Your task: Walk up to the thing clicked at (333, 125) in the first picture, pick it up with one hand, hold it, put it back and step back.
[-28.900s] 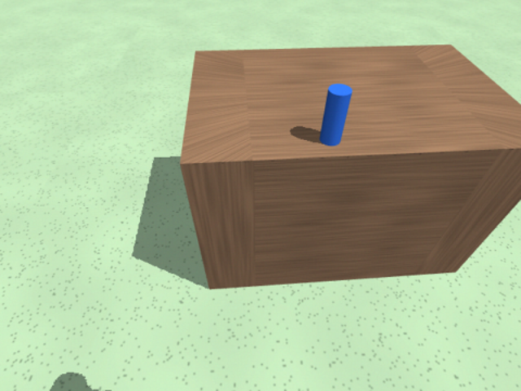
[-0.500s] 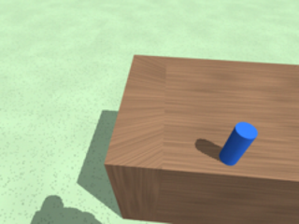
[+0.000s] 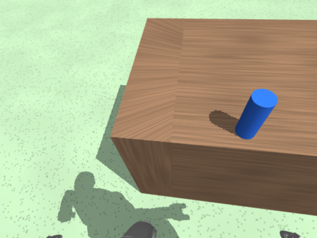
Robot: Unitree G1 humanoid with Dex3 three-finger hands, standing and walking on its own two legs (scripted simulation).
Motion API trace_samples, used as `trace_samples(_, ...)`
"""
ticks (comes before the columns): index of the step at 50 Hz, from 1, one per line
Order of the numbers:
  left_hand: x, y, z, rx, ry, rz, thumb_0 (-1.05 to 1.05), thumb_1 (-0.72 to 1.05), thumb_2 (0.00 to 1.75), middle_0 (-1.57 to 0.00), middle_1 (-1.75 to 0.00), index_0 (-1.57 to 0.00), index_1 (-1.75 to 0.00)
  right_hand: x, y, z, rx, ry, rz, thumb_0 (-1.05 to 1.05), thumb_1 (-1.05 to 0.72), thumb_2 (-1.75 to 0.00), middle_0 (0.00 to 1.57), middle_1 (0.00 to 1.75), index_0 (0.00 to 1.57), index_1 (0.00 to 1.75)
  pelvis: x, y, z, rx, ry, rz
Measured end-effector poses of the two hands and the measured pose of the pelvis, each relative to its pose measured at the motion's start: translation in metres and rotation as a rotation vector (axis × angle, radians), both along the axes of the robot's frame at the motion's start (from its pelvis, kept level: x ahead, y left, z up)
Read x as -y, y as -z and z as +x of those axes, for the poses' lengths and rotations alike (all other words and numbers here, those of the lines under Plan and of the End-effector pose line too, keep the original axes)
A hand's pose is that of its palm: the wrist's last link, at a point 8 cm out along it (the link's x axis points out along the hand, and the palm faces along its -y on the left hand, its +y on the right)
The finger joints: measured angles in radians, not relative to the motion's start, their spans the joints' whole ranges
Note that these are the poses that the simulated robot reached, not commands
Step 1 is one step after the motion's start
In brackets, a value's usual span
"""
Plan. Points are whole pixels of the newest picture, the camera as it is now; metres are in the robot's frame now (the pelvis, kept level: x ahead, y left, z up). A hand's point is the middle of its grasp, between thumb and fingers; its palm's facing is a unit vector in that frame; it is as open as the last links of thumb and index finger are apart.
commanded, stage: step back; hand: right
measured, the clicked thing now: (253, 116) +0.44 -0.23 +0.01
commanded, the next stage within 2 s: none
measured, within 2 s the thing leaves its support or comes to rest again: neither
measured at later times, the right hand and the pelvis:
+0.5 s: hand out of the picture +0.02 -0.23 -0.14, palm faces -0.05 +0.92 -0.40, open 7.4 cm; pelvis -0.11 +0.02 +0.00, yaw -1 degrees
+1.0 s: hand out of the picture -0.18 -0.22 -0.16, palm faces -0.06 +0.91 -0.40, open 7.4 cm; pelvis -0.25 +0.05 -0.01, yaw +0 degrees
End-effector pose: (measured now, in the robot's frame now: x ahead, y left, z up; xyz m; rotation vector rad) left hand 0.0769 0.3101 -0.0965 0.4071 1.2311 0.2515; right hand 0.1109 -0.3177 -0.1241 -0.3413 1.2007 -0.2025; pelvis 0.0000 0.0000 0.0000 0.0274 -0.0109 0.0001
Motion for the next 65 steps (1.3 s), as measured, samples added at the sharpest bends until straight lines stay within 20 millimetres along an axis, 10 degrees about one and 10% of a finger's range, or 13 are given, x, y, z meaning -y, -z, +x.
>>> trace_samples(16,-0.041,0.022,-0.056,0.069,-0.060,-0.042,0.01,0.90,0.90,-0.20,-0.30,-0.20,-0.30,-0.047,-0.017,-0.069,-0.022,-0.084,-0.033,0.01,-0.90,-0.90,0.20,0.30,0.21,0.30,-0.029,0.004,-0.066,0.015,-0.047,-0.038)
trace_samples(28,-0.025,0.018,-0.123,0.034,0.019,-0.017,0.00,0.90,0.90,-0.20,-0.30,-0.20,-0.30,-0.031,-0.009,-0.106,0.121,-0.037,-0.011,0.01,-0.90,-0.90,0.20,0.30,0.21,0.30,-0.019,0.013,-0.126,0.025,0.048,-0.038)
trace_samples(39,-0.022,-0.010,-0.165,0.093,0.040,0.009,0.01,0.90,0.90,-0.20,-0.30,-0.21,-0.30,-0.027,0.000,-0.202,0.003,0.015,-0.002,0.01,-0.90,-0.90,0.20,0.30,0.20,0.30,-0.024,0.001,-0.180,0.013,0.028,-0.012)
trace_samples(47,-0.055,0.009,-0.186,0.183,0.042,-0.006,0.00,0.90,0.90,-0.20,-0.30,-0.21,-0.30,-0.049,0.002,-0.267,-0.059,-0.024,-0.048,0.01,-0.90,-0.90,0.20,0.30,0.20,0.30,-0.048,0.016,-0.234,0.028,-0.022,-0.004)
trace_samples(57,-0.061,0.016,-0.260,0.092,0.024,-0.055,0.00,0.90,0.90,-0.20,-0.30,-0.20,-0.30,-0.065,-0.030,-0.318,0.013,-0.002,-0.058,0.01,-0.90,-0.90,0.20,0.30,0.21,0.30,-0.055,-0.001,-0.289,0.021,0.037,-0.046)
trace_samples(65,-0.044,0.025,-0.331,0.004,0.072,-0.039,0.01,0.90,0.90,-0.20,-0.30,-0.20,-0.30,-0.045,-0.016,-0.349,0.123,0.011,-0.040,0.01,-0.90,-0.90,0.20,0.30,0.21,0.30,-0.042,0.013,-0.346,0.022,0.110,-0.030)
